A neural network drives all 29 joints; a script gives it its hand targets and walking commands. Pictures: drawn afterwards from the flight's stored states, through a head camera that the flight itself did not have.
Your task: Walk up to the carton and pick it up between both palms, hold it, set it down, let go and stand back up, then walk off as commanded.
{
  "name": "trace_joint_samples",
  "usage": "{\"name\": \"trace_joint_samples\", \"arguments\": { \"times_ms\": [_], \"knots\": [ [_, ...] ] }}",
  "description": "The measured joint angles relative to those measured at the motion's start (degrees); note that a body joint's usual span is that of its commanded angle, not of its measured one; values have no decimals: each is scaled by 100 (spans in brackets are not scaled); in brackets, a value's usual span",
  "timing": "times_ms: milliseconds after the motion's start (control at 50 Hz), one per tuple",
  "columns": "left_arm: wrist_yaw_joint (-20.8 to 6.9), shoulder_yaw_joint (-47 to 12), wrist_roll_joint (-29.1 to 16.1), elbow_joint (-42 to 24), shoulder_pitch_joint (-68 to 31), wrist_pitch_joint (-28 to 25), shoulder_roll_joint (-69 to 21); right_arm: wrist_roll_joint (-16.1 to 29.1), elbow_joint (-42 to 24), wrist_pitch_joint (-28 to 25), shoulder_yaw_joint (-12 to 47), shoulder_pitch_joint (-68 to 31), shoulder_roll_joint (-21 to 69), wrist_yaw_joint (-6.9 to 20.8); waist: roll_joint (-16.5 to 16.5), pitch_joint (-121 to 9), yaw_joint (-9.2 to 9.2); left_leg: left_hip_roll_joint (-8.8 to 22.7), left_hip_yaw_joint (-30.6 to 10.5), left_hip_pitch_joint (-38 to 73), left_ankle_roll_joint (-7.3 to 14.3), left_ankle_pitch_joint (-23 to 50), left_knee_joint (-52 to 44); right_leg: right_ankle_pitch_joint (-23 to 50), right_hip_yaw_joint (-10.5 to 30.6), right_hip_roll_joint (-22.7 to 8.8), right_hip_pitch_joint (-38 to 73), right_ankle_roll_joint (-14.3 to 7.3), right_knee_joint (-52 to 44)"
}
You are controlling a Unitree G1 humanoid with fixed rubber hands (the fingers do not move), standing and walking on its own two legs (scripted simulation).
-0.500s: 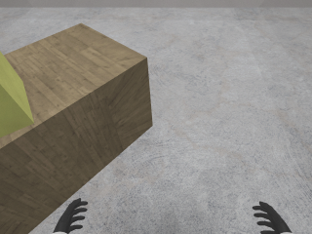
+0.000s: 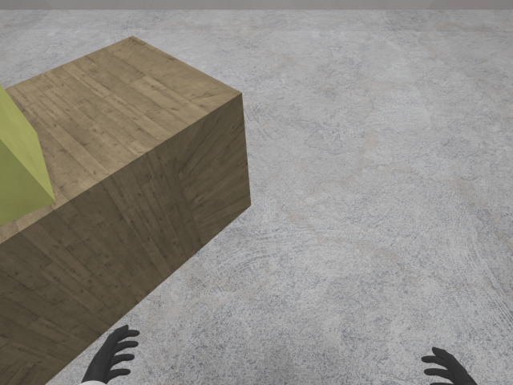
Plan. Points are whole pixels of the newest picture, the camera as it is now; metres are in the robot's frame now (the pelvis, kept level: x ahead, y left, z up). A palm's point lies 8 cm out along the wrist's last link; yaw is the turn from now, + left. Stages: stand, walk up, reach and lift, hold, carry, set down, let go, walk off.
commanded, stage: stand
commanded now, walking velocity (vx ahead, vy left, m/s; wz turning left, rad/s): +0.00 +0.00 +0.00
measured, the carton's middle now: out of the picture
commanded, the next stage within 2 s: walk up in 0.80 s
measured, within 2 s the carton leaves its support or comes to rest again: neither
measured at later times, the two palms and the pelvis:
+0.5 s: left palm (96, 380) +0.15 +0.28 -0.07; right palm out of the picture +0.10 -0.29 -0.10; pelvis +0.00 +0.00 +0.00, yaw +0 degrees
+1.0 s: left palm out of the picture +0.13 +0.28 -0.07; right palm out of the picture +0.09 -0.29 -0.10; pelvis -0.01 +0.00 +0.00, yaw +0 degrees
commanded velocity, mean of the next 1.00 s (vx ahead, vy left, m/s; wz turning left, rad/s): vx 0.00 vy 0.00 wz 0.00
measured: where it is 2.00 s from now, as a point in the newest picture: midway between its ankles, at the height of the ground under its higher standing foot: outside the picture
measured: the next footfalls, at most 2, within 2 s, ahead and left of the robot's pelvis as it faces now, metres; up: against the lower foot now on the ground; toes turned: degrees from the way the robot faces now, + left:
left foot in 1.38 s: +0.08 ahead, +0.22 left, +0.00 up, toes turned +15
right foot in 1.72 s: +0.12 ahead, +0.09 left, +0.00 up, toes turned +18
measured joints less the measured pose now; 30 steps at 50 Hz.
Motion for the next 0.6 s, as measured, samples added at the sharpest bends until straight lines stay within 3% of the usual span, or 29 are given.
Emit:
{"name": "trace_joint_samples", "arguments": {
  "times_ms": [600],
  "knots": [
    [41, 0, 0, 10, 0, -8, 60, 0, 229, -19, 0, 0, 1, 0, 0, 3, 0, 0, 0, 0, 0, 20, 0, 19, 0, 0, 0, -1, 0]
  ]
}}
